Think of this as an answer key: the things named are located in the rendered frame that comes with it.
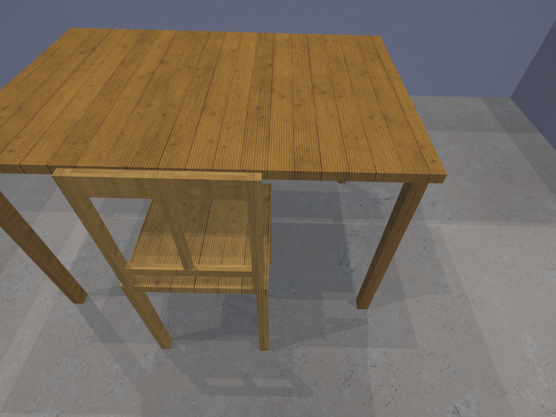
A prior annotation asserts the table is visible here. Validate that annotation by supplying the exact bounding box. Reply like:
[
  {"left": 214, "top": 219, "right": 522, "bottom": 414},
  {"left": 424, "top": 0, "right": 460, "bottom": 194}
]
[{"left": 0, "top": 28, "right": 447, "bottom": 309}]

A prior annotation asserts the chair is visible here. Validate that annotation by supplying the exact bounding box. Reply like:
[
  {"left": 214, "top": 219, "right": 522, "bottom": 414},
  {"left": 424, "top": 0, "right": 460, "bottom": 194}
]
[{"left": 52, "top": 168, "right": 272, "bottom": 351}]

